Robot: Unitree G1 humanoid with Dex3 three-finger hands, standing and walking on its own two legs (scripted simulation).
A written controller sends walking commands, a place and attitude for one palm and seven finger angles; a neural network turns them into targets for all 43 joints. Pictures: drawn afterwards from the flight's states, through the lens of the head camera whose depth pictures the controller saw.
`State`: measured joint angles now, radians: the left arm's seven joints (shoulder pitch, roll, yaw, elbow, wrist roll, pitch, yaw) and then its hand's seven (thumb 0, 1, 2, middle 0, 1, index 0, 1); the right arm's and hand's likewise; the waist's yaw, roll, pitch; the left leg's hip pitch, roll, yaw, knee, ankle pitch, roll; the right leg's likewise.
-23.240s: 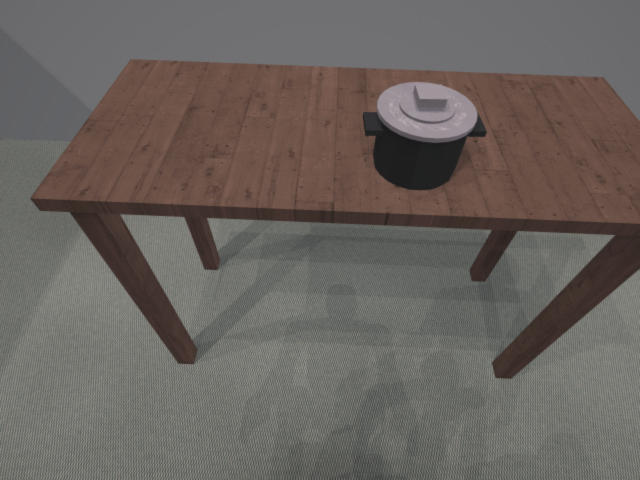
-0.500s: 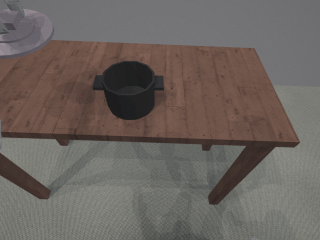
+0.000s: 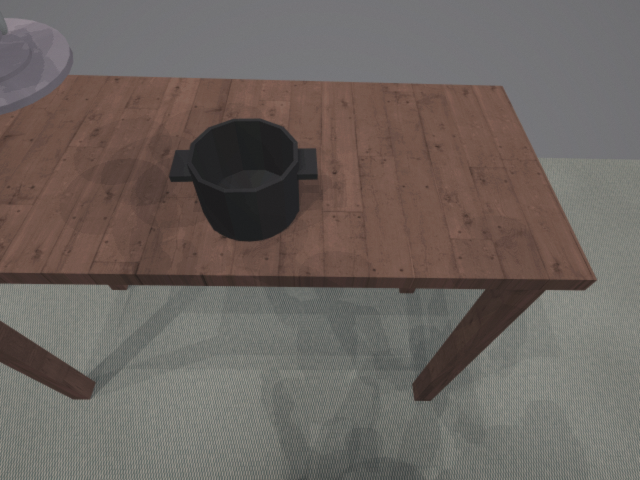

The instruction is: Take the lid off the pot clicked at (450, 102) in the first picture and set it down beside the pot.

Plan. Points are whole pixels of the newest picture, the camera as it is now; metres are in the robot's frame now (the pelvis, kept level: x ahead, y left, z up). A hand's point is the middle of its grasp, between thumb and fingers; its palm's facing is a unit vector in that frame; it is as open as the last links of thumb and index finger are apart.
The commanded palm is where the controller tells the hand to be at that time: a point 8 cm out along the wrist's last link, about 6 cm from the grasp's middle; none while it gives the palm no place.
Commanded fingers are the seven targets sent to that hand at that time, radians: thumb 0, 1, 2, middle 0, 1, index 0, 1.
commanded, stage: lower the lid onto the table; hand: left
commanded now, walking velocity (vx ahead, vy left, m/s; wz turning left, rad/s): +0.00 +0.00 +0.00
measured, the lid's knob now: out of the picture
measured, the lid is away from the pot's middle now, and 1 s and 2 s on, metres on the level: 0.24 0.23 0.23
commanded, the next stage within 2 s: none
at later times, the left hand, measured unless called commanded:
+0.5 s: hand out of the picture +0.46 +0.33 +0.25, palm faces -0.26 -0.20 -0.94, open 8.0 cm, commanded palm +0.48 +0.32 +0.32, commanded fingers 0.00 0.57 1.05 -0.91 -1.16 -0.77 -1.03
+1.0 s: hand (14, 98) +0.47 +0.31 +0.22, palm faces -0.31 -0.20 -0.93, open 8.0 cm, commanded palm +0.49 +0.31 +0.29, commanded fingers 0.00 0.57 1.05 -0.91 -1.16 -0.77 -1.03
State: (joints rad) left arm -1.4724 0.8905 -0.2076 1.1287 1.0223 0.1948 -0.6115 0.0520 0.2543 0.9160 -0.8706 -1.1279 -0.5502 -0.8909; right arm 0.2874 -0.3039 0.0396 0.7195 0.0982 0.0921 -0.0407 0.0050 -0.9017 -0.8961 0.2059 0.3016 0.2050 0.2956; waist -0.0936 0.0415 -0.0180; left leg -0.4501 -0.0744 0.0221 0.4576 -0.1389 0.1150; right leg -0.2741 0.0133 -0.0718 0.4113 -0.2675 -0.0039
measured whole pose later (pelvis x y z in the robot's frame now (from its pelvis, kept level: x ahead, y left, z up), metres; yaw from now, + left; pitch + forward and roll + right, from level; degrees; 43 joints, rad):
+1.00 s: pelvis +0.01 -0.02 +0.00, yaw -1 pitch +9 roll -2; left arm -1.34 0.88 -0.14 1.22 1.01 0.16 -0.55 0.05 0.26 0.91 -0.87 -1.13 -0.55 -0.89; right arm 0.30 -0.31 0.04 0.71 0.10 0.11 -0.04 0.00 -0.90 -0.90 0.21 0.30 0.21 0.30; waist -0.12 0.04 -0.04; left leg -0.50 -0.05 0.02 0.53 -0.18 0.09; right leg -0.32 0.04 -0.07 0.46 -0.30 -0.02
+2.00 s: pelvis +0.00 +0.00 -0.01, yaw -2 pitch +11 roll -3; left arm -1.25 0.87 -0.12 1.26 1.00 0.04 -0.50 0.05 0.27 0.91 -0.86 -1.13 -0.54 -0.89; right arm 0.34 -0.31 0.04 0.72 0.10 0.10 -0.07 0.00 -0.90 -0.90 0.21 0.30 0.21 0.30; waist -0.13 0.03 -0.05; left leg -0.58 -0.04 0.03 0.61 -0.22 0.11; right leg -0.40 0.04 -0.06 0.53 -0.32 -0.01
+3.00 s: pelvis +0.00 +0.00 -0.02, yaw -3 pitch +14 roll -5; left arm -1.18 0.88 -0.10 1.30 1.01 -0.04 -0.46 0.06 0.27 0.91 -0.87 -1.13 -0.54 -0.90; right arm 0.37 -0.31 0.04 0.72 0.10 0.10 -0.10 0.00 -0.90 -0.90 0.21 0.30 0.21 0.30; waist -0.15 0.03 -0.07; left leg -0.71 -0.02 0.03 0.73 -0.26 0.11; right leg -0.52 0.06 -0.06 0.63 -0.36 0.00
